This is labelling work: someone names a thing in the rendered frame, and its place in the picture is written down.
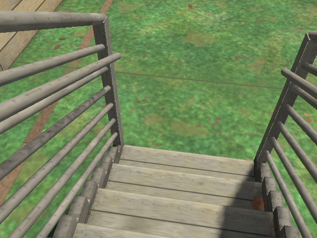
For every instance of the stairs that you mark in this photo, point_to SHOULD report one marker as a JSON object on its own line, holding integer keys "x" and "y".
{"x": 157, "y": 193}

